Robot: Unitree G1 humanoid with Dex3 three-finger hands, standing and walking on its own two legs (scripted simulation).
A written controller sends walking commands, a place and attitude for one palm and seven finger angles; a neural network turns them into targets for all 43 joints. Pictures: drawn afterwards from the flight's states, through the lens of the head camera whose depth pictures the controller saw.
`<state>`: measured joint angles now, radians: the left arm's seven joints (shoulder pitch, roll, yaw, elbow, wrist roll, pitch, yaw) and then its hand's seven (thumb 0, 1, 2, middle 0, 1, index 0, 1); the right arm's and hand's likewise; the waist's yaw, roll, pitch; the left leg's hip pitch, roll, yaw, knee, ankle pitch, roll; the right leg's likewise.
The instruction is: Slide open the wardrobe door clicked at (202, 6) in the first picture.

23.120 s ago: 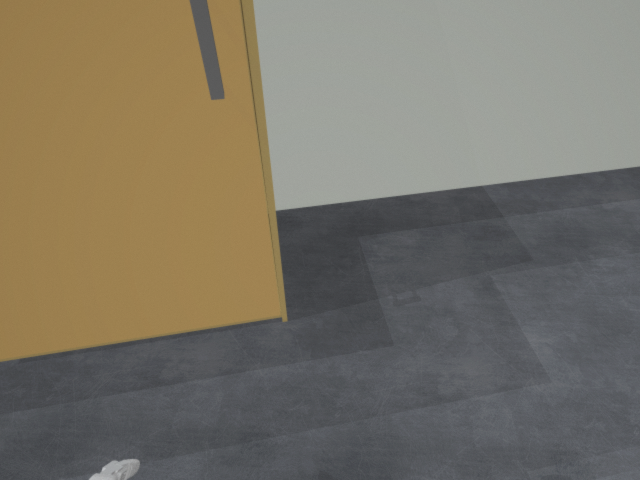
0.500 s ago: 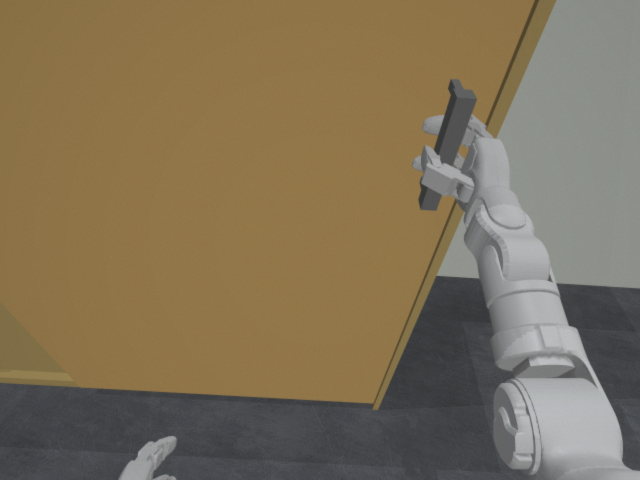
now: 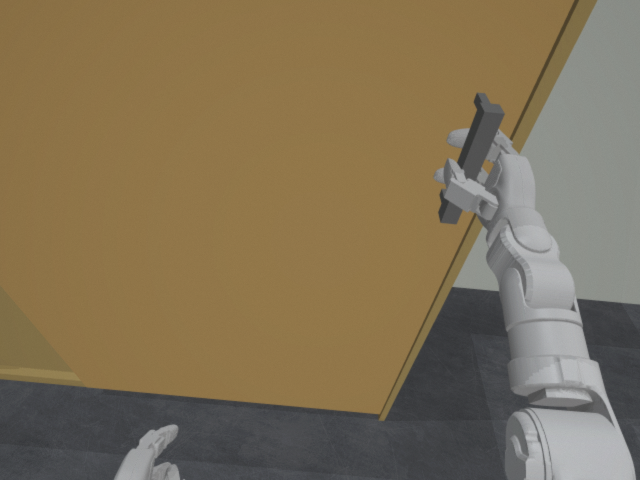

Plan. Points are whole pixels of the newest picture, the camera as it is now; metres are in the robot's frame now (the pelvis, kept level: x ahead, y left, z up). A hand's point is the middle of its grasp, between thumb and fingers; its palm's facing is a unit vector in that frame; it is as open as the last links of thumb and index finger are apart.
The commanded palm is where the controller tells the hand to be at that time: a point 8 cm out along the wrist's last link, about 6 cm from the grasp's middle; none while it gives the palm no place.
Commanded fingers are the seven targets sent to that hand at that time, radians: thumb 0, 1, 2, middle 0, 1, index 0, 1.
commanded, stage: grip the handle and tug to test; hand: right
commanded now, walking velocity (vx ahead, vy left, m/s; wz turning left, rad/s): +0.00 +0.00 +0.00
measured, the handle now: (463, 161) +0.47 -0.14 +0.21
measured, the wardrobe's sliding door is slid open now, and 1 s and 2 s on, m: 0.00 0.04 0.15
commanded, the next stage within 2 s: tug the door sideways, standing still in 0.08 s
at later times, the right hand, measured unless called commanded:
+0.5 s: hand (452, 184) +0.41 -0.11 +0.21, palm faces +0.05 +1.00 -0.01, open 5.8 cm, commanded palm +0.39 -0.12 +0.21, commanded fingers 0.00 -0.90 -0.90 0.45 1.40 0.45 1.40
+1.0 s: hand (419, 186) +0.41 -0.07 +0.20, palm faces -0.05 +0.99 -0.09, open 6.1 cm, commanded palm +0.40 -0.11 +0.21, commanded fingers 0.00 -0.90 -0.90 0.45 1.40 0.45 1.40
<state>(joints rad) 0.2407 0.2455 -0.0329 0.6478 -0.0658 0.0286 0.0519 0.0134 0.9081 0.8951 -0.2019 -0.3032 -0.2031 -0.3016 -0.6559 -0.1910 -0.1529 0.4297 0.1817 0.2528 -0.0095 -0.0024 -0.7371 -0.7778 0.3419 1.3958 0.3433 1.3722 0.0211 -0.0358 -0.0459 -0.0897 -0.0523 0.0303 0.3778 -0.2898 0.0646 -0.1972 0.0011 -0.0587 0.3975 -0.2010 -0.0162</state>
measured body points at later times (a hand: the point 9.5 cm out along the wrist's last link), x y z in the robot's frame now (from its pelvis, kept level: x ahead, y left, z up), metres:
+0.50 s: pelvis +0.02 +0.00 +0.00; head +0.02 +0.02 +0.45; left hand +0.22 +0.22 -0.10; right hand +0.41 -0.16 +0.21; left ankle -0.06 +0.07 -0.74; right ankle +0.01 -0.11 -0.74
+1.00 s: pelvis -0.02 -0.01 -0.01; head -0.01 +0.01 +0.44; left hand +0.13 +0.21 -0.13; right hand +0.41 -0.13 +0.21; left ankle -0.06 +0.08 -0.74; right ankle +0.01 -0.11 -0.74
